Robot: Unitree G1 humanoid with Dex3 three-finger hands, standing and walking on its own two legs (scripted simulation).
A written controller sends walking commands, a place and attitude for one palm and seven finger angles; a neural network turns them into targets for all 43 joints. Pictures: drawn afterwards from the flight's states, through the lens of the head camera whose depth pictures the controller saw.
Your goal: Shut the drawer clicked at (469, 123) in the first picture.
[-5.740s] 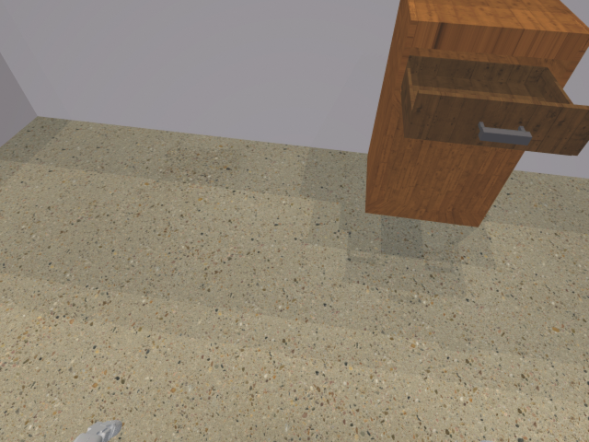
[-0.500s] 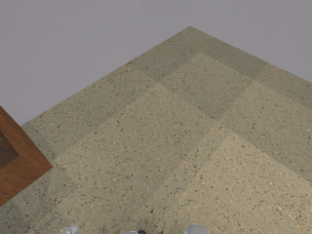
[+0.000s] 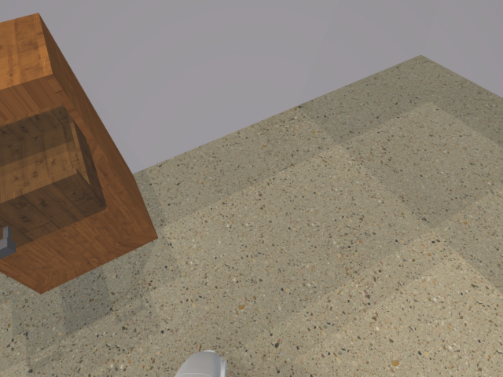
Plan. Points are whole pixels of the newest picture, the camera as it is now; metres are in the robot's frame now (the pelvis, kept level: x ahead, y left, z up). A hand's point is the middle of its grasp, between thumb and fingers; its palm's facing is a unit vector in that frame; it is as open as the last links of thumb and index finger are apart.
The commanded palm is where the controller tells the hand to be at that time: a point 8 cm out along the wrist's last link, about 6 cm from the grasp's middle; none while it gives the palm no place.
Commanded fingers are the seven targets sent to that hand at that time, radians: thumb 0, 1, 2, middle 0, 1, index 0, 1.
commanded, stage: turn to face it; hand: left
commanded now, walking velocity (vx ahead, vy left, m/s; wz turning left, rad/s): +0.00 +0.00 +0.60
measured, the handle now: out of the picture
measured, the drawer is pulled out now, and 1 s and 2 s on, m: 0.29 0.29 0.29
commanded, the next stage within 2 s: take the last steps up to it in 0.78 s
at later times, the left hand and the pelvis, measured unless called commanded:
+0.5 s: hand out of the picture +0.04 +0.27 -0.16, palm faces +0.32 -0.90 -0.28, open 7.4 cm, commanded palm none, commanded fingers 0.00 0.90 0.90 -0.20 -0.30 -0.20 -0.30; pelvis +0.00 +0.03 -0.01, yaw +17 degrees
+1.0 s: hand out of the picture -0.08 +0.17 -0.16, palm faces +0.54 -0.80 -0.25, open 7.4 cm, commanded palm none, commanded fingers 0.00 0.90 0.90 -0.20 -0.30 -0.20 -0.30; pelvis +0.00 -0.01 +0.00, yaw +31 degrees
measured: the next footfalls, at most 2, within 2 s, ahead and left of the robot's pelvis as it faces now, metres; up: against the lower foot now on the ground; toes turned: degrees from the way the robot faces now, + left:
left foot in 0.20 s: +0.03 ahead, +0.16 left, +0.00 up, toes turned +14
right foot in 0.60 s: +0.10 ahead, -0.09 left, +0.00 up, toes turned +17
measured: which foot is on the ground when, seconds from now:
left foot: up 0.00-0.18, down 0.20-0.62, up 0.64-1.00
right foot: down 0.00-0.20, up 0.22-0.58, down 0.60-1.00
